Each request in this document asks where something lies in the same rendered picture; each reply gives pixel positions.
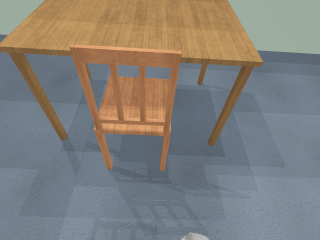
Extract chair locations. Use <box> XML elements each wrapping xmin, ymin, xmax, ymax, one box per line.
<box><xmin>69</xmin><ymin>44</ymin><xmax>182</xmax><ymax>172</ymax></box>

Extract table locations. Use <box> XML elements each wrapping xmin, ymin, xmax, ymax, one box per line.
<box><xmin>0</xmin><ymin>0</ymin><xmax>264</xmax><ymax>146</ymax></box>

